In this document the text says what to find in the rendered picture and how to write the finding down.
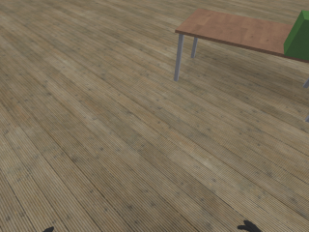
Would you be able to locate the table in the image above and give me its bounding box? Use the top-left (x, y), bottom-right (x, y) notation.
top-left (174, 8), bottom-right (309, 123)

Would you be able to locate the robot right hand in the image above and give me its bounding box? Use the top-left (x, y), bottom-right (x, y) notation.
top-left (237, 220), bottom-right (261, 232)

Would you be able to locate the carton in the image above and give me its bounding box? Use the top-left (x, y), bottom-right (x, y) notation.
top-left (283, 10), bottom-right (309, 61)

